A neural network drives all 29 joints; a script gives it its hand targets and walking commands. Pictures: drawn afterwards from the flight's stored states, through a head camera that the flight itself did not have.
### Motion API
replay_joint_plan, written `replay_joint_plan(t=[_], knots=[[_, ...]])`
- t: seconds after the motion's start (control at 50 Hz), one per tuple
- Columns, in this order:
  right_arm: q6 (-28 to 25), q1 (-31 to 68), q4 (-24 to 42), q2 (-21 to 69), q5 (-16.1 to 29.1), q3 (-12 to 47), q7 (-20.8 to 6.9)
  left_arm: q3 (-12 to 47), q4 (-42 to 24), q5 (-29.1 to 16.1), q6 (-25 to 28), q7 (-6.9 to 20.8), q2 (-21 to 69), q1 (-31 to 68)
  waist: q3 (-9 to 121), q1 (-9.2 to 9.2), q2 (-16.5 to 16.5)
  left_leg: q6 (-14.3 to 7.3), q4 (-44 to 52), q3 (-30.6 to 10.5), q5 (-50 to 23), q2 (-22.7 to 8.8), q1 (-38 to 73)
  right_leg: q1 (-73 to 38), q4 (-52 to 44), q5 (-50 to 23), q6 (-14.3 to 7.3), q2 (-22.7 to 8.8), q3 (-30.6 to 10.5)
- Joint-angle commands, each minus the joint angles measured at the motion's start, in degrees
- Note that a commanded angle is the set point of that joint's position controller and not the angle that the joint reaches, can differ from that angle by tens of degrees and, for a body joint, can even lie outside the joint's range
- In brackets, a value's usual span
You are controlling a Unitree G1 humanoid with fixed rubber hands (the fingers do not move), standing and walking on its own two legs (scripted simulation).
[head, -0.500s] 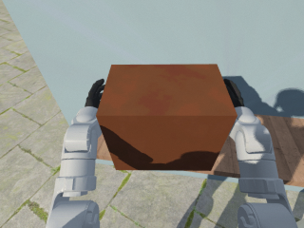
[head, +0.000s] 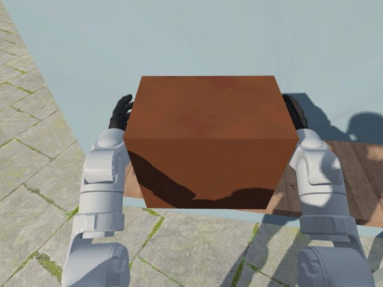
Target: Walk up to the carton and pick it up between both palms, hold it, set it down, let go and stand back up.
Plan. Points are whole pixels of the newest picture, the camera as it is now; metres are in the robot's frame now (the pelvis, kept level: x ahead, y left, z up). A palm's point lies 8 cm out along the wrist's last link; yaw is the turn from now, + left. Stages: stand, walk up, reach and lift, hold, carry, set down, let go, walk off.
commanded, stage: hold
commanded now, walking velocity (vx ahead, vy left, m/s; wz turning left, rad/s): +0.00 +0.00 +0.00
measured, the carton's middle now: (206, 145) +0.36 +0.01 +0.14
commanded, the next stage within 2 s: none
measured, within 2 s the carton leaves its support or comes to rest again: neither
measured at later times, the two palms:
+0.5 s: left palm (115, 135) +0.37 +0.19 +0.17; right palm (289, 134) +0.37 -0.16 +0.16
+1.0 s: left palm (119, 127) +0.37 +0.18 +0.19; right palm (299, 127) +0.37 -0.17 +0.18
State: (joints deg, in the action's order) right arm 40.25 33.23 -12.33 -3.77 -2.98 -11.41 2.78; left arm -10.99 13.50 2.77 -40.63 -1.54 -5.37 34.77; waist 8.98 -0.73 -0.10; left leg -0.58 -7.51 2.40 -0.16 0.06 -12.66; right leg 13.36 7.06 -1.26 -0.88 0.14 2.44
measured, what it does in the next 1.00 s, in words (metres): stands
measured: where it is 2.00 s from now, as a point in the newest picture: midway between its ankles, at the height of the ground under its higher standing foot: outside the picture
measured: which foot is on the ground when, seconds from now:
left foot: down 0.00-1.00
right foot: down 0.00-1.00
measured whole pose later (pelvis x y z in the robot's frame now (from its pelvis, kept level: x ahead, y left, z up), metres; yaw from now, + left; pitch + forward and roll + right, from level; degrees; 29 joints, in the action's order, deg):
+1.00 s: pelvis -0.01 +0.00 +0.00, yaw +0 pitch +5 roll +0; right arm 38.5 37.3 -17.7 -4.4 -4.8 -13.0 0.9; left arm -13.1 18.3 4.2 -39.3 -1.7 -4.6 38.7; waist 10.3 -0.5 -0.1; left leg -0.7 -10.2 2.5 0.7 0.1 -14.7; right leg 15.6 10.1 -0.2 -0.6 0.1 2.0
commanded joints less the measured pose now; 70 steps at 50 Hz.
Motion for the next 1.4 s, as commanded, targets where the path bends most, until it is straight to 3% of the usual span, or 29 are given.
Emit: replay_joint_plan(t=[0.0, 0.08, 0.12, 0.18, 0.28, 0.36, 0.42, 0.54, 0.56, 0.68, 0.76, 0.82, 0.9, 0.94, 0.98, 1.06, 1.16, 1.2, 1.24, 1.38], knots=[[-5.84, 45.17, 11.49, 27.91, 9.25, 23.53, -5.73, 21.37, -8.75, -8.28, 5.8, 6.82, 27.86, 40.22, 25.42, -1.09, -1.03, 0.43, -0.51, -1.32, 4.1, 1.02, 5.07, -10.76, 0.46, 7.42, 1.85, -0.17, -3.41], [-5.58, 43.68, 7.34, 26.25, 7.92, 20.72, -5.99, 18.52, -3.67, -7.5, 5.55, 6.96, 26.95, 38.31, 22.69, -0.83, -1.45, 0.43, -0.29, -1.54, 2.0, 1.41, 5.84, -11.04, 0.53, 5.29, 1.95, -0.19, -3.53], [-6.02, 43.93, 7.73, 27.36, 8.09, 20.97, -6.09, 18.69, -4.49, -7.85, 6.31, 7.21, 27.55, 39.14, 24.38, -0.38, -2.2, 0.37, 0.0, -1.94, -0.87, 1.15, 6.88, -12.21, 0.71, 1.5, 1.95, -0.23, -3.61], [-6.56, 43.97, 12.44, 30.08, 10.62, 24.53, -5.41, 21.88, -10.51, -10.02, 6.96, 6.83, 28.58, 40.25, 29.56, -0.57, -2.25, 0.18, 0.07, -2.26, -9.22, 1.16, 9.84, -16.86, 2.02, -9.13, 2.65, -0.52, -3.95], [-3.92, 39.02, 20.42, 29.89, 13.67, 28.56, -4.07, 27.2, -17.81, -12.66, 4.35, 5.83, 28.84, 34.93, 29.26, -0.3, -0.2, 1.09, -0.39, -3.01, -19.96, 1.26, 15.32, -21.32, 2.37, -20.22, 2.93, -0.2, -4.33], [-0.71, 32.04, 24.05, 29.67, 13.75, 29.31, -4.33, 29.32, -23.76, -13.47, 1.24, 5.61, 30.06, 29.41, 25.83, 0.45, 1.97, 2.48, -0.82, -3.66, -25.69, 0.9, 18.88, -21.44, 1.17, -21.26, 1.97, 0.33, -4.09], [0.78, 30.27, 29.04, 29.43, 13.88, 30.42, -5.12, 30.7, -28.81, -14.28, -0.42, 5.55, 31.23, 28.02, 24.66, 0.66, 1.58, 3.02, -1.78, -3.8, -27.67, 0.66, 20.32, -20.79, 0.37, -20.08, 1.38, 0.9, -3.62], [2.95, 28.3, 32.76, 27.04, 12.35, 30.09, -6.63, 30.69, -31.9, -12.51, -3.14, 5.87, 30.8, 25.66, 19.14, 0.59, 2.83, 3.91, -1.38, -3.06, -19.1, 0.66, 16.44, -18.1, -1.09, -9.85, 0.64, 1.45, -2.72], [3.18, 29.0, 32.69, 26.84, 11.73, 29.67, -6.91, 29.87, -30.85, -12.32, -3.43, 5.89, 30.98, 25.82, 18.68, 0.75, 1.71, 3.57, -0.78, -3.09, -16.35, 0.53, 16.49, -17.13, -1.01, -7.39, 0.68, 1.39, -2.44], [1.48, 33.9, 24.84, 25.4, 9.42, 26.29, -8.73, 26.89, -24.96, -9.67, -1.66, 6.49, 29.56, 31.86, 15.75, 1.15, 1.06, 2.24, 1.78, -2.87, 4.08, 0.01, 9.1, -11.29, -1.77, 8.09, 0.62, 1.3, -1.26], [-1.66, 39.17, 17.95, 25.65, 7.57, 23.88, -8.93, 23.94, -17.91, -8.21, 1.12, 7.06, 29.73, 36.34, 18.86, 0.84, 0.78, 1.24, 0.97, -1.9, 10.13, 0.27, 6.82, -8.68, -0.39, 13.02, 1.15, 0.89, -1.49], [-4.15, 43.21, 14.28, 26.38, 7.23, 22.51, -8.63, 21.94, -13.33, -7.39, 3.3, 7.18, 29.56, 40.0, 20.6, 0.19, 1.01, 0.62, 0.37, -1.69, 12.1, 0.41, 4.07, -6.91, 0.31, 15.27, 1.4, 0.75, -1.75], [-6.22, 46.09, 8.68, 26.59, 6.55, 20.65, -8.21, 19.2, -7.05, -6.83, 5.39, 7.21, 28.89, 42.2, 22.69, -0.27, -1.27, 0.4, -1.13, -1.18, 10.67, 0.82, 4.42, -5.53, 0.9, 15.91, 1.81, 0.39, -2.4], [-6.98, 46.48, 5.85, 27.1, 6.51, 19.78, -8.09, 18.07, -4.42, -6.14, 6.12, 7.24, 28.92, 42.77, 23.01, -0.32, -0.26, 0.6, -1.24, -1.15, 10.11, 0.99, 4.32, -5.3, 0.57, 15.68, 1.6, 0.64, -2.27], [-7.26, 46.75, 3.99, 26.94, 5.7, 18.8, -7.9, 16.53, -1.28, -5.62, 6.38, 7.33, 28.52, 42.01, 21.88, -0.37, -1.31, 0.55, -1.77, -1.27, 8.95, 1.23, 3.91, -5.89, 1.1, 15.26, 1.8, 0.29, -2.74], [-8.01, 47.64, 2.9, 27.7, 6.68, 18.99, -7.64, 16.66, 0.01, -6.14, 7.53, 7.55, 28.69, 42.79, 22.79, 0.15, -2.07, 0.34, -1.81, -1.57, 2.86, 1.44, 5.81, -8.28, 1.31, 7.34, 1.72, 0.18, -3.09], [-8.19, 46.55, 13.84, 30.86, 12.13, 26.2, -6.0, 23.81, -11.19, -10.19, 7.9, 6.41, 29.98, 41.85, 32.07, -0.53, -0.31, 0.42, -1.07, -2.41, -12.41, 1.35, 11.57, -18.59, 3.2, -13.72, 2.74, -0.19, -4.11], [-6.89, 44.51, 20.11, 31.8, 14.45, 30.3, -4.87, 27.03, -16.74, -12.58, 6.79, 5.6, 30.55, 38.71, 35.11, -1.04, -1.89, 0.51, -1.46, -2.97, -19.94, 1.5, 14.87, -22.84, 4.3, -22.89, 3.52, -0.33, -4.14], [-4.31, 39.02, 23.25, 31.25, 15.73, 31.8, -3.99, 29.25, -19.81, -13.82, 4.29, 5.04, 30.39, 33.07, 32.0, -1.0, -0.82, 0.85, -1.24, -3.08, -23.79, 1.8, 16.47, -24.93, 4.66, -27.62, 3.85, -0.16, -4.58], [2.28, 27.73, 30.9, 30.26, 14.33, 31.81, -4.6, 31.08, -29.94, -14.95, -1.82, 5.63, 31.01, 24.87, 20.08, 0.49, -0.16, 1.92, -0.67, -3.95, -24.5, 1.21, 18.55, -21.72, 2.06, -23.28, 2.6, 0.37, -3.89]])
